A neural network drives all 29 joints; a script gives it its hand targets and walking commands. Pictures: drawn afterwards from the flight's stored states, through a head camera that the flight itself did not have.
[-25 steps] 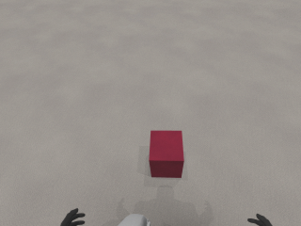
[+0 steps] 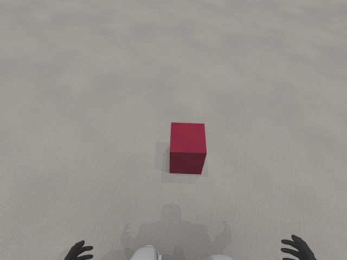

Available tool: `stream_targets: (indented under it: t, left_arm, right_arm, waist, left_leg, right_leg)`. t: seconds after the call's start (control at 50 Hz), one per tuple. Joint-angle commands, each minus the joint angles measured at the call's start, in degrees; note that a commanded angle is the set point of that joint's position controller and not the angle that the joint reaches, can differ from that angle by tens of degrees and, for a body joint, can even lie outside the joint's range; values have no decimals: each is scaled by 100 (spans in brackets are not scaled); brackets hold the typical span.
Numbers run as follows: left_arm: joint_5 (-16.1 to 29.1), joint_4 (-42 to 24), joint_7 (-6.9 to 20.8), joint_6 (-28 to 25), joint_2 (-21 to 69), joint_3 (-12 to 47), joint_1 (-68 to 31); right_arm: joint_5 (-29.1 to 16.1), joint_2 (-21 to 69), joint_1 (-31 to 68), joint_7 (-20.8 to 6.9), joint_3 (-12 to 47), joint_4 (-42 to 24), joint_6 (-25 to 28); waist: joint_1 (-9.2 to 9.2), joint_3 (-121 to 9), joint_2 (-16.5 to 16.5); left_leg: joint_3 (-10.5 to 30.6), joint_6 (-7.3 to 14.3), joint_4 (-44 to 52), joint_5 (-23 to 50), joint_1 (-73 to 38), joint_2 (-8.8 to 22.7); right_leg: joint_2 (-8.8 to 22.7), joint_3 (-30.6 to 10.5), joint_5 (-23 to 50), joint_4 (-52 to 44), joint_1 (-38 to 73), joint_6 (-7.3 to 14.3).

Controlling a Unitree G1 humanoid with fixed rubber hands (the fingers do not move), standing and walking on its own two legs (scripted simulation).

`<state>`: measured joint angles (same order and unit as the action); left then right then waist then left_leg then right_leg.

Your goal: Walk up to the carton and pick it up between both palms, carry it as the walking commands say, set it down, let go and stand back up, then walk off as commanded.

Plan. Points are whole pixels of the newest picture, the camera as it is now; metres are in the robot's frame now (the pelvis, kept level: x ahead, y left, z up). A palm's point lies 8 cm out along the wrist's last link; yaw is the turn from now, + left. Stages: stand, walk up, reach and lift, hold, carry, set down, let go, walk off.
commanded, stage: walk off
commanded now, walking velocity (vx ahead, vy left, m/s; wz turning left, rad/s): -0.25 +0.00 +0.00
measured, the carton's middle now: (186, 149) +0.81 -0.03 -0.63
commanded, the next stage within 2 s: stand in 0.62 s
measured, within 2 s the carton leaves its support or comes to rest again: neither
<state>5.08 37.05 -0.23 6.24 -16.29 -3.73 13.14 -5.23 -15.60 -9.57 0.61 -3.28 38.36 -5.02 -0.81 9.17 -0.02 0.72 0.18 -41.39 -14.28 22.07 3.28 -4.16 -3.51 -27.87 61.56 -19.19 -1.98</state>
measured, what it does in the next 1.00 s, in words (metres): walks backwards: right foot, then left foot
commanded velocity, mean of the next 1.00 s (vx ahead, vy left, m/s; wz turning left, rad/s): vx -0.15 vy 0.00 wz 0.00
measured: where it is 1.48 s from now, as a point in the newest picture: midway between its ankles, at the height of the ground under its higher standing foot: outside the picture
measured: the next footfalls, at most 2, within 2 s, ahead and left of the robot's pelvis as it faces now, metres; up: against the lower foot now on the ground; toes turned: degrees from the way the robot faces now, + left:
right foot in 0.08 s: -0.01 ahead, -0.13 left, +0.00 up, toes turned +2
left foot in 0.44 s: -0.10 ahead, +0.13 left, +0.00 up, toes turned +1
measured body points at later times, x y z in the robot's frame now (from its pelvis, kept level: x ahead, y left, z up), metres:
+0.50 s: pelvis -0.16 +0.01 +0.00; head -0.13 +0.03 +0.44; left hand -0.07 +0.28 -0.12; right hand -0.03 -0.25 -0.11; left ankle -0.14 +0.13 -0.72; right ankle -0.06 -0.13 -0.70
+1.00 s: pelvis -0.29 -0.01 +0.00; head -0.27 -0.03 +0.45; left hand -0.18 +0.26 -0.10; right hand -0.16 -0.27 -0.12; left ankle -0.28 +0.12 -0.67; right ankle -0.27 -0.12 -0.72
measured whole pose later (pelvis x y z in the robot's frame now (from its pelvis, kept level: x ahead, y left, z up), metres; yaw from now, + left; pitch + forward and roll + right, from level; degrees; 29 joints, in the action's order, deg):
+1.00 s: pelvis -0.29 -0.01 +0.00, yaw +2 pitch -6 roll +2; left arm 5.1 37.5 -0.9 3.6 -15.4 0.7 13.7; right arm -5.2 -15.4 -12.5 -0.5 -3.3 38.9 -5.4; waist -0.5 7.7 -0.3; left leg 2.1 -0.3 -56.1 -27.1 21.3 -3.4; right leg 1.3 -1.0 -21.5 41.4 -14.4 0.7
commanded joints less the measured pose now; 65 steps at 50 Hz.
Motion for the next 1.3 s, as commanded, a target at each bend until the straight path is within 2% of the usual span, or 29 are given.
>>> stream_targets:
  t: [0.0, 0.06, 0.08, 0.1, 0.14, 0.18, 0.26, 0.3, 0.36, 0.4, 0.42, 0.44, 0.46, 0.5, 0.54, 0.6, 0.7, 0.76, 0.78, 0.8, 0.82, 0.84, 0.86, 1.0, 1.06, 1.1, 1.12, 1.14, 1.28]
  left_arm:
    - [-643, -160, 62, -116, -109, -7, -7]
    - [-687, 97, 21, -93, -464, -72, 674]
    - [-720, -21, 18, -111, -1062, -182, 850]
    - [-790, -183, -3, -157, -1536, -250, 582]
    - [-858, -289, -179, -136, -1126, -4, -388]
    - [-823, -415, -255, -182, -1020, 62, -867]
    - [-768, -295, -205, -274, -776, 66, -114]
    - [-791, -172, -219, -269, -940, -28, 34]
    - [-835, -185, -177, -187, -940, -87, 161]
    - [-774, -197, -119, -144, -1015, -102, -12]
    - [-737, -135, -83, -162, -895, -95, 75]
    - [-722, -211, -57, -171, -465, -17, 142]
    - [-780, -494, -68, -134, -414, -18, -475]
    - [-769, -442, -50, -99, -469, -107, -721]
    - [-728, -245, 7, -94, -395, -165, -55]
    - [-796, -193, -10, -104, -541, -223, -82]
    - [-687, -195, 30, -124, -132, -18, -80]
    - [-656, 151, 58, -131, -176, -9, 647]
    - [-767, 245, 35, -156, -302, -36, 857]
    - [-803, 102, 26, -209, -957, -94, 969]
    - [-797, -72, 6, -239, -1339, -139, 665]
    - [-928, -125, -73, -308, -1006, -3, 247]
    - [-867, -205, -135, -329, -854, 112, -283]
    - [-808, -105, -74, -466, -602, 192, 24]
    - [-717, -103, -35, -384, -678, 140, 129]
    - [-651, -273, 82, -460, -300, 213, 120]
    - [-723, -210, 85, -401, -377, 219, -164]
    - [-710, -161, 87, -385, -110, 279, -23]
    - [-845, -88, 93, -447, -374, 262, -29]
  right_arm:
    - [744, -1018, -101, 58, -276, -245, -11]
    - [613, -671, -189, 63, -202, -183, -7]
    - [586, -571, 52, 39, -238, -486, 29]
    - [761, -723, 879, 19, -280, -603, -5]
    - [678, -522, 322, -35, -305, -373, -96]
    - [703, -526, -209, -4, -335, -232, -79]
    - [652, -582, 123, -35, -266, -323, -55]
    - [604, -466, -60, -64, -189, -358, -35]
    - [526, -438, -215, -77, -166, -176, -47]
    - [471, -314, -777, -142, -145, 94, -37]
    - [599, -527, -1003, -130, -178, 173, -33]
    - [650, -932, -875, -160, -248, 75, 10]
    - [622, -1577, -860, -176, -381, -183, -13]
    - [802, -1193, -71, -55, -266, -253, 97]
    - [744, -975, 575, 26, -195, -434, 130]
    - [668, -778, 439, 48, -176, -501, 159]
    - [743, -824, -45, 51, -203, -275, 72]
    - [701, -790, -68, 90, -227, -239, 48]
    - [690, -690, -369, 105, -216, -141, 47]
    - [676, -263, -178, 94, -171, -330, 73]
    - [796, -661, 913, 80, -261, -630, 74]
    - [768, -625, 768, 9, -283, -545, 43]
    - [703, -563, 141, -65, -326, -343, 40]
    - [622, -127, -114, -120, -54, -306, 193]
    - [612, -222, -631, -120, -58, 6, 199]
    - [628, -665, -341, -161, -96, -117, 282]
    - [638, -493, -139, -183, -39, -176, 314]
    - [668, -290, 272, -155, 32, -296, 348]
    - [611, -196, 126, -117, 3, -263, 304]
  waist:
    - [242, -867, -1668]
    - [-79, -863, -1021]
    - [-251, -726, 1079]
    - [-618, -212, 1573]
    - [92, 239, 796]
    - [246, 302, 1355]
    - [-214, -587, 1281]
    - [-103, -904, 1393]
    - [-231, -988, 1478]
    - [79, -1045, 1545]
    - [182, -1122, 1302]
    - [106, -1011, -318]
    - [608, -833, -1986]
    - [238, -155, -1224]
    - [-244, -74, -1219]
    - [0, -421, -1299]
    - [242, -760, -1647]
    - [-68, -753, -1465]
    - [-54, -700, -808]
    - [-248, -567, 1234]
    - [-679, -49, 1610]
    - [-303, 253, 884]
    - [54, 202, 1033]
    - [-107, -832, 1358]
    - [117, -960, 1161]
    - [-77, -1100, -382]
    - [69, -949, -728]
    - [-252, -697, -923]
    - [-43, -403, -170]
  left_leg:
    - [1625, 758, 2124, 323, -399, 1075]
    - [1187, 206, 1573, -294, 486, 640]
    - [146, -250, -110, -1558, 1294, -436]
    - [398, -215, -2078, -2359, 1204, -924]
    - [1009, 6, -3469, -1741, 385, -957]
    - [682, -106, -3844, -1301, 496, -1010]
    - [197, -353, -2656, -1908, 776, -739]
    - [47, -340, -1630, -2036, 329, -486]
    - [-282, -276, -213, -1721, -456, -504]
    - [-433, -147, 1182, -560, -1433, -529]
    - [-27, -51, 1565, -136, -1829, -332]
    - [1251, 205, 2247, -1033, -1652, 675]
    - [2991, 917, 3228, -1199, -108, 2297]
    - [2502, 788, 3126, -1593, 1125, 1730]
    - [1733, 599, 2620, -542, 865, 1178]
    - [1535, 767, 2413, 334, 156, 1092]
    - [1789, 765, 2450, -562, -300, 1080]
    - [1378, 508, 1958, -833, 493, 775]
    - [1012, 291, 1316, -1511, 878, 407]
    - [180, -3, -44, -1873, 1517, -467]
    - [393, -124, -1405, -1963, 1267, -843]
    - [821, 47, -2075, -1487, 563, -672]
    - [599, 98, -2521, -1169, 211, -830]
    - [-119, -47, -54, -1709, -411, -412]
    - [26, 80, 2134, 163, -1752, -456]
    - [1359, 468, 2157, 2, -1436, 654]
    - [1710, 667, 2269, -523, -428, 902]
    - [1561, 607, 2400, -782, 73, 827]
    - [865, 268, 2107, -1637, -185, -10]
  right_leg:
    - [233, 510, -542, -2167, 384, -53]
    - [429, 234, 706, -3973, 1525, 228]
    - [2251, -2039, 736, -4758, 997, 710]
    - [3249, -3121, 2000, -5085, -468, 1244]
    - [2392, -1839, 1429, -4813, -1534, 1070]
    - [2047, -1521, 1487, -4694, -1181, 984]
    - [2098, -1533, 4112, -3955, 827, 1231]
    - [2160, -1578, 4554, -3838, 891, 1272]
    - [2041, -1591, 3562, -4035, 514, 1101]
    - [1865, -1434, 2682, -3908, -323, 757]
    - [1719, -1305, 1743, -3748, -782, 419]
    - [958, -471, 458, -2584, -1403, 96]
    - [-85, 536, -893, -559, -1447, -136]
    - [-206, -934, -339, 1052, -779, 209]
    - [-287, -713, 193, 1499, -817, 127]
    - [-244, -225, 119, 1641, -818, -96]
    - [287, 450, -944, -1501, 80, -115]
    - [146, 760, 570, -3605, 1575, 246]
    - [361, 262, 411, -3936, 1900, 300]
    - [1940, -1966, -1024, -5109, 1172, 603]
    - [2967, -3175, -1220, -5648, -667, 1126]
    - [2662, -2843, -1490, -5546, -1343, 1236]
    - [2206, -2135, -1378, -5397, -1607, 1143]
    - [1757, -1440, 2887, -4052, 495, 1171]
    - [1519, -1231, 2311, -3844, -2, 722]
    - [652, -288, 1000, -3514, -220, 248]
    - [448, 41, 877, -3188, 604, 237]
    - [431, -28, 889, -3269, 884, 346]
    - [811, -502, 257, -4009, 185, 436]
